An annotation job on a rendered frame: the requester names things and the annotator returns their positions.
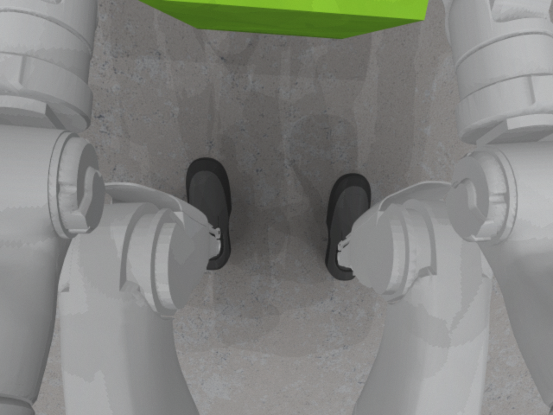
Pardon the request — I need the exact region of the robot right forearm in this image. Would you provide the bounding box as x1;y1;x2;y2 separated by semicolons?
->
442;0;553;148

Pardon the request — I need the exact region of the robot left upper arm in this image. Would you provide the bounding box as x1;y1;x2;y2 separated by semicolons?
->
0;124;105;415

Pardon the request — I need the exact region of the robot right upper arm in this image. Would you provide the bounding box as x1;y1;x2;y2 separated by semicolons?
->
446;141;553;415

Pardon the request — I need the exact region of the carton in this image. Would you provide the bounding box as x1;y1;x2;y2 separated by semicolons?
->
139;0;429;39

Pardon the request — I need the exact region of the left robot shin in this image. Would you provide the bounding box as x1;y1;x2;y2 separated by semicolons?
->
58;182;221;294

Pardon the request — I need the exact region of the robot left forearm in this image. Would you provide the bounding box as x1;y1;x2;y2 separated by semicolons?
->
0;0;99;133

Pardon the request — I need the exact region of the right robot thigh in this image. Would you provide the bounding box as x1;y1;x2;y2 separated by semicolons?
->
352;199;493;415

